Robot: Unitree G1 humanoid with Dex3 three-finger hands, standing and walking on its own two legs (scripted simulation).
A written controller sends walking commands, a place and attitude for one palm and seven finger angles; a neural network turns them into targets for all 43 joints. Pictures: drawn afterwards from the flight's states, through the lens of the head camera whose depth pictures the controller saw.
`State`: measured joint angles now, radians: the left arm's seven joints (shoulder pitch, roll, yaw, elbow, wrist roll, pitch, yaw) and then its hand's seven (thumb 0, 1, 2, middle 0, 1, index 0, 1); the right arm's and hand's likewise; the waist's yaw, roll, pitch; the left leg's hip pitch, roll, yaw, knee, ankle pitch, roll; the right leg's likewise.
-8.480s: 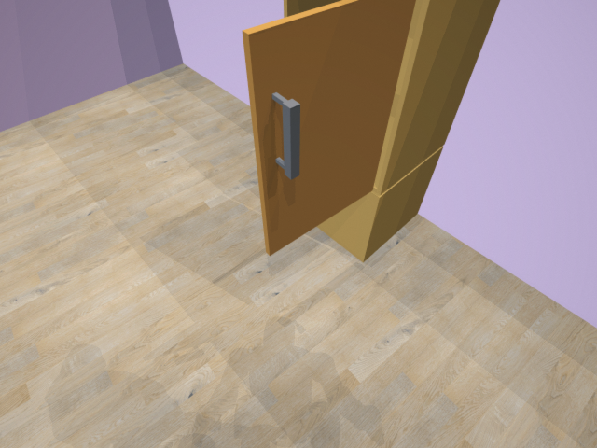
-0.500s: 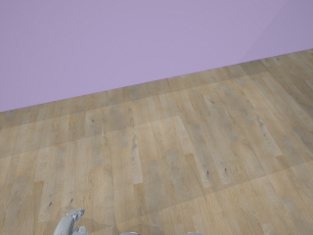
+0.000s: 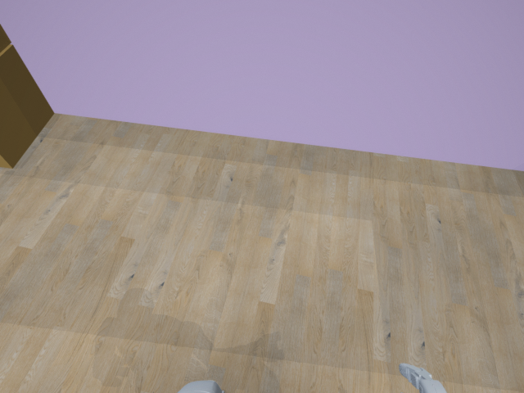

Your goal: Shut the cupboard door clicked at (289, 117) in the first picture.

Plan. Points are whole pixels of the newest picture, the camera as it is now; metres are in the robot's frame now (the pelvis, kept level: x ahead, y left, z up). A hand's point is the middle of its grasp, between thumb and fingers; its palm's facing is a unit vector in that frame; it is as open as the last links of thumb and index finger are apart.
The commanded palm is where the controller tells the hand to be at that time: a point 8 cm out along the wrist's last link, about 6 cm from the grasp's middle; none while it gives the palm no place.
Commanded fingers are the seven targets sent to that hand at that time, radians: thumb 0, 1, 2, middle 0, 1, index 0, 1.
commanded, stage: walk to a spot facing it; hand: left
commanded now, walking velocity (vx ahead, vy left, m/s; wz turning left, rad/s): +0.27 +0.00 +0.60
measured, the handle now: out of the picture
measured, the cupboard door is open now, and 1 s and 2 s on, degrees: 85 85 85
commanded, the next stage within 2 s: none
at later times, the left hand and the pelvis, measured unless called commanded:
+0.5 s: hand (154, 365) +0.16 +0.19 -0.13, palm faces +0.22 -0.94 -0.25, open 7.4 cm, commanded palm none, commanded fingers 0.00 0.90 0.90 -0.20 -0.30 -0.20 -0.30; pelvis +0.08 -0.04 +0.01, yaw +16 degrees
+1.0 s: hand out of the picture +0.07 +0.16 -0.17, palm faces +0.61 -0.77 -0.16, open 7.4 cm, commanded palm none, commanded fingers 0.00 0.90 0.90 -0.20 -0.30 -0.20 -0.30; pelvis +0.25 +0.07 -0.01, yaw +34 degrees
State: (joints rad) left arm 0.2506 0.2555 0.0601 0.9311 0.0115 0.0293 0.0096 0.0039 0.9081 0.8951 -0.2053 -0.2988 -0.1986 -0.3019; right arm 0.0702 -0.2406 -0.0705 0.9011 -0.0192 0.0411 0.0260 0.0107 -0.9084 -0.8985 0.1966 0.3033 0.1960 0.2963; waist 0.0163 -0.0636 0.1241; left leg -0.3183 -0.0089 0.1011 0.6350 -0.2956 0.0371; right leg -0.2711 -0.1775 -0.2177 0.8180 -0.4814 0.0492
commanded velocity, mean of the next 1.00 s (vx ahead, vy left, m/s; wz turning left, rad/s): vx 0.33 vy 0.00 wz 0.48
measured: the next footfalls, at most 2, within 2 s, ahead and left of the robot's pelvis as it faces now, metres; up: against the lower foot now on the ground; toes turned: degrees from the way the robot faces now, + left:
right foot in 0.46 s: +0.16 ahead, -0.14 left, +0.00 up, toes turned +10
left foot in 0.94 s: +0.30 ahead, +0.17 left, +0.00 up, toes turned +40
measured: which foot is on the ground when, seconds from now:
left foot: down 0.00-0.44, up 0.46-0.92, down 0.94-1.00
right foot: up 0.00-0.44, down 0.46-0.94, up 0.96-1.00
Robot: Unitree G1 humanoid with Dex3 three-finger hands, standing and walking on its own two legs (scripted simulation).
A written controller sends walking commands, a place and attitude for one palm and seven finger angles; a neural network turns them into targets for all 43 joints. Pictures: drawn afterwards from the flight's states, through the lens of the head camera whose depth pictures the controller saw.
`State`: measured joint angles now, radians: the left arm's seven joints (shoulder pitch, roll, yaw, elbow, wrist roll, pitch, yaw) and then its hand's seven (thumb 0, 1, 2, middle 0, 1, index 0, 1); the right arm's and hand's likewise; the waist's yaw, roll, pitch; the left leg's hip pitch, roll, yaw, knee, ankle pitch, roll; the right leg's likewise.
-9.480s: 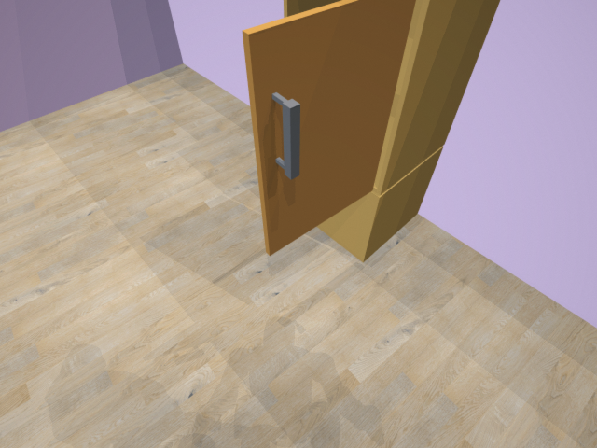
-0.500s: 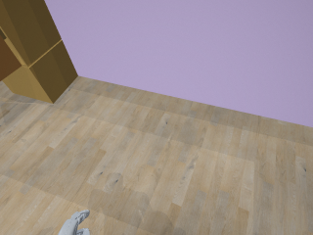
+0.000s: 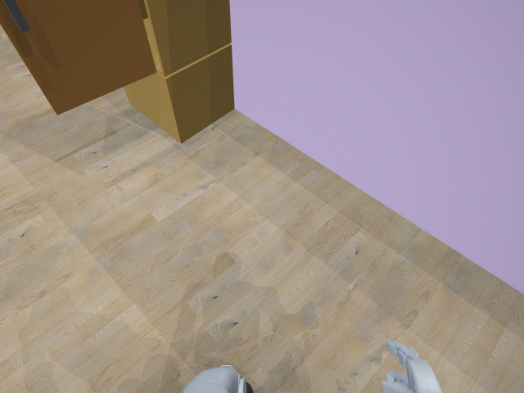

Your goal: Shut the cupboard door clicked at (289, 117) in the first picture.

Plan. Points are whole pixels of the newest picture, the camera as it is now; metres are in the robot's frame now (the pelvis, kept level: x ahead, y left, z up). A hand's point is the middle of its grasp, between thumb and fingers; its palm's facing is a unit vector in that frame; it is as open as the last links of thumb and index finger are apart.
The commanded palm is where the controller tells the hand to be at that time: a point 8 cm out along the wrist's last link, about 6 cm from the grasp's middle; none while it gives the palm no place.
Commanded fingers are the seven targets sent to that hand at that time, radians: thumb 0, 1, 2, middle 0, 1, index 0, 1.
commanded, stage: walk to a spot facing it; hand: left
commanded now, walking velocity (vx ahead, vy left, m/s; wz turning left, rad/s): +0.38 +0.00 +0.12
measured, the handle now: out of the picture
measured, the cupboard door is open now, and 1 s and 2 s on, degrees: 85 85 85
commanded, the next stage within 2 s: turn to face it in 1.10 s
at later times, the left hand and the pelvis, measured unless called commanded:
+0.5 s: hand (205, 250) +0.38 +0.16 -0.14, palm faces -0.05 -0.99 -0.15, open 7.4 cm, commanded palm none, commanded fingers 0.00 0.90 0.90 -0.20 -0.30 -0.20 -0.30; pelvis +0.23 -0.01 +0.02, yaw +3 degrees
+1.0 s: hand (203, 265) +0.35 +0.16 -0.16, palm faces +0.25 -0.96 -0.14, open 7.3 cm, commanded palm none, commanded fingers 0.00 0.90 0.90 -0.20 -0.30 -0.20 -0.30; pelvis +0.47 +0.02 +0.01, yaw +10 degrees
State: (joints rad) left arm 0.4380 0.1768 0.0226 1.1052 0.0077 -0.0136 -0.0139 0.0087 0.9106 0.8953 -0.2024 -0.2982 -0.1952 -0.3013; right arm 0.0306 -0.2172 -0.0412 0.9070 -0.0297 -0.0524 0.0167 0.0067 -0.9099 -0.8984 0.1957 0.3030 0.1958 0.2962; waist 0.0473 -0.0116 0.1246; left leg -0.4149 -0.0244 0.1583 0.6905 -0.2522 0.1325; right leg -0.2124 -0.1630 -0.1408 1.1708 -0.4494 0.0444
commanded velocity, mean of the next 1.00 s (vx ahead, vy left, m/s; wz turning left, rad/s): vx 0.37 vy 0.00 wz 0.14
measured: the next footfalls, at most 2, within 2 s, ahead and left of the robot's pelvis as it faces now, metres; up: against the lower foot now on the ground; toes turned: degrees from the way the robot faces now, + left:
right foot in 0.54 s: +0.37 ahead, -0.11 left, +0.00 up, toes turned -3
left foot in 1.04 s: +0.61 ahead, +0.14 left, +0.00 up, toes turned +17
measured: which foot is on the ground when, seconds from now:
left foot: down 0.00-0.56, up 0.58-1.00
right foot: up 0.00-0.52, down 0.54-1.00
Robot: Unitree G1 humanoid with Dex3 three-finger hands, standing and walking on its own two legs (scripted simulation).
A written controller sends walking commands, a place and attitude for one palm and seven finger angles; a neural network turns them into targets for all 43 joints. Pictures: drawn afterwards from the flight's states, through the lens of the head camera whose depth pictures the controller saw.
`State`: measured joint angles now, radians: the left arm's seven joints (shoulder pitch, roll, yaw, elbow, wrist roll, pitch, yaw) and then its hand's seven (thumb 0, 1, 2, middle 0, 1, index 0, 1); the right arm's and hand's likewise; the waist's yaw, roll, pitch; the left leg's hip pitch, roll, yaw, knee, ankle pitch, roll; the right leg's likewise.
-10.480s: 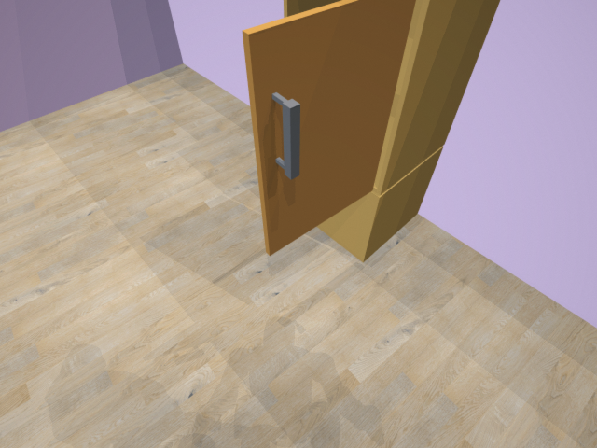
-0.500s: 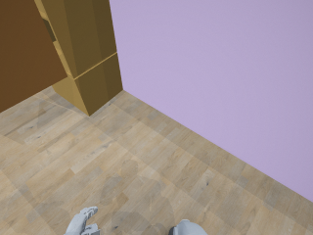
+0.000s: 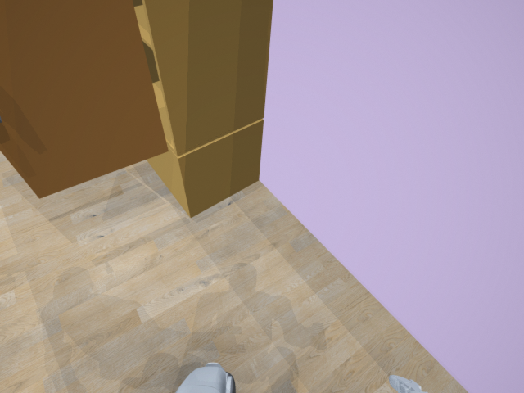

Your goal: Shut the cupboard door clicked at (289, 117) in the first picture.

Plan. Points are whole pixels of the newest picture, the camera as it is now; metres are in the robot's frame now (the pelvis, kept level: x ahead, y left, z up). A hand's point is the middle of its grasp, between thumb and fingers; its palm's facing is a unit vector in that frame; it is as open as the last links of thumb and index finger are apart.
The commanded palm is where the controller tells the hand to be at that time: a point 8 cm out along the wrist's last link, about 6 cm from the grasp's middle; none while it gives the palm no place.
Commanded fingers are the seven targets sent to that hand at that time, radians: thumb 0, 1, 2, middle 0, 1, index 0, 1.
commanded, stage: walk to a spot facing it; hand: left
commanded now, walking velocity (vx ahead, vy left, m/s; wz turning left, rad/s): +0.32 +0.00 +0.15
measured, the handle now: out of the picture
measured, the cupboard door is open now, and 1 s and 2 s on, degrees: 85 85 85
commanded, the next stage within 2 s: turn to face it in 0.10 s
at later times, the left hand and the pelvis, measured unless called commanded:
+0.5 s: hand (161, 293) +0.29 +0.23 -0.15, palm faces +0.09 -0.98 -0.20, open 7.3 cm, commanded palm none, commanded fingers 0.00 0.90 0.90 -0.20 -0.30 -0.20 -0.30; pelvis +0.19 +0.03 +0.01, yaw +6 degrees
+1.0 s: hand (132, 342) +0.21 +0.26 -0.19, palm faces +0.44 -0.87 -0.21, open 7.3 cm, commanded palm none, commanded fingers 0.00 0.90 0.90 -0.20 -0.30 -0.20 -0.30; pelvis +0.24 +0.05 -0.01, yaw +25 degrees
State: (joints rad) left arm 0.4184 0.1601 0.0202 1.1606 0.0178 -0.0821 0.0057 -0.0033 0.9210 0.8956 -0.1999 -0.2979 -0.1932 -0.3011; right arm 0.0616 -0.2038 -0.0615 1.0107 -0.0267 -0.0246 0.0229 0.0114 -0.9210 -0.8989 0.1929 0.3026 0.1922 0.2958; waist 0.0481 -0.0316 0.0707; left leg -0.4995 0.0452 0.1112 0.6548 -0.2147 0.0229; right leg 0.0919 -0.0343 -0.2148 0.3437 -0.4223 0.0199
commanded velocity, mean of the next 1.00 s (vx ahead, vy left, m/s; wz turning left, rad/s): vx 0.04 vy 0.00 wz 0.46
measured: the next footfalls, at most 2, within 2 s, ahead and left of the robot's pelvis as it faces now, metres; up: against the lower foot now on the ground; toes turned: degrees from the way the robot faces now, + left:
left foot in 0.04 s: +0.16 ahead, +0.09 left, +0.00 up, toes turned +7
right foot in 0.58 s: +0.29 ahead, -0.09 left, +0.00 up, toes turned +5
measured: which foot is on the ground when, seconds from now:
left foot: up 0.00-0.02, down 0.04-0.58, up 0.60-0.96, down 0.98-1.00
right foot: down 0.00-0.04, up 0.06-0.56, down 0.58-0.98, up 1.00-1.00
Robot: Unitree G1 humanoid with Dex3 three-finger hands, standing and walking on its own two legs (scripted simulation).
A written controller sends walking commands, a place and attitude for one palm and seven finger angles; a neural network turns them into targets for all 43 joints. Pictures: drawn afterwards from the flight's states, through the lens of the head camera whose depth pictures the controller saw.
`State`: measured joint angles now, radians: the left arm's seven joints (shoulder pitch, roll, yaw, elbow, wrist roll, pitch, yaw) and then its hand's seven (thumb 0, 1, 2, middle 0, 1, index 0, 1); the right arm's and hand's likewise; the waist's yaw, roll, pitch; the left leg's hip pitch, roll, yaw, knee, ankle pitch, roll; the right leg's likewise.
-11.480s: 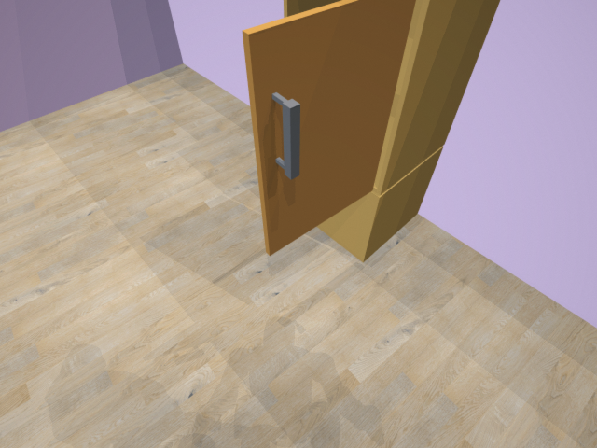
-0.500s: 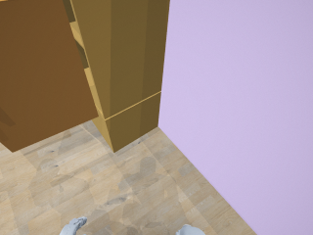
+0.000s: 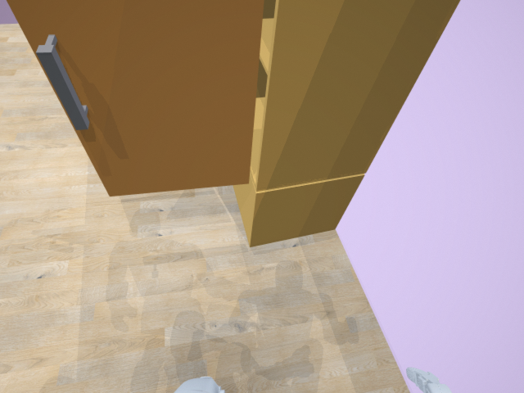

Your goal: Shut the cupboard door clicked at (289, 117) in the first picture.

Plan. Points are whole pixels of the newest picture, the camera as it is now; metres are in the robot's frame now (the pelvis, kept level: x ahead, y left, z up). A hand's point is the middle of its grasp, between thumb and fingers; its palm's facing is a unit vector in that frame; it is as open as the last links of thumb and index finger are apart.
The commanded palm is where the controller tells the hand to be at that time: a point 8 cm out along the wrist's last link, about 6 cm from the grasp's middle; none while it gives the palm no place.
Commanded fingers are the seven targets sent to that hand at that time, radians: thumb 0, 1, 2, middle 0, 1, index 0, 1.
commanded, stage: turn to face it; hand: left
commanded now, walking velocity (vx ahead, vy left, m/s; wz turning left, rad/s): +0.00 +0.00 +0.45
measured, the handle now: (68, 85) +0.60 +0.42 +0.07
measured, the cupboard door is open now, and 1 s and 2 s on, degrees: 85 85 85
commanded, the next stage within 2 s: take the last steps up to it in 0.58 s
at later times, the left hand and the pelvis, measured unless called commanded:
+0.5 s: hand out of the picture +0.06 +0.20 -0.14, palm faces +0.15 -0.96 -0.23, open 7.4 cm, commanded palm none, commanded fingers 0.00 0.90 0.90 -0.20 -0.30 -0.20 -0.30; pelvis +0.01 -0.01 +0.02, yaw +9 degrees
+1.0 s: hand out of the picture -0.06 +0.12 -0.13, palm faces +0.40 -0.89 -0.22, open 7.3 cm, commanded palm none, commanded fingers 0.00 0.90 0.90 -0.20 -0.30 -0.20 -0.30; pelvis +0.03 -0.04 +0.03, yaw +19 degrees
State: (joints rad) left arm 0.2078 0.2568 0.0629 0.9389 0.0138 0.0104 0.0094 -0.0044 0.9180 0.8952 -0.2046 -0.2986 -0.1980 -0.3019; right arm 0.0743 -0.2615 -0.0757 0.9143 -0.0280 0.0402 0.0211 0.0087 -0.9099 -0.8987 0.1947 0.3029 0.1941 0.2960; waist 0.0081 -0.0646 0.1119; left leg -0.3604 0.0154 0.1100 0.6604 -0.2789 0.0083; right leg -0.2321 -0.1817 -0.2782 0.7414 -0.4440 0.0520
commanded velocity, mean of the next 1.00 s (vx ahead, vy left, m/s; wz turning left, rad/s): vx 0.10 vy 0.03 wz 0.23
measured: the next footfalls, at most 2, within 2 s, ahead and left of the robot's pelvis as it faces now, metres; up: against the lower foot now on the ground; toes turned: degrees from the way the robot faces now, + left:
right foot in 0.58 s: +0.04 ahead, -0.14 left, +0.00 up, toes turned +9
left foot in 1.14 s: +0.08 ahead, +0.15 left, +0.00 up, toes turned +25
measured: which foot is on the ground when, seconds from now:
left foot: down 0.00-0.60, up 0.62-1.00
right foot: up 0.00-0.56, down 0.58-1.00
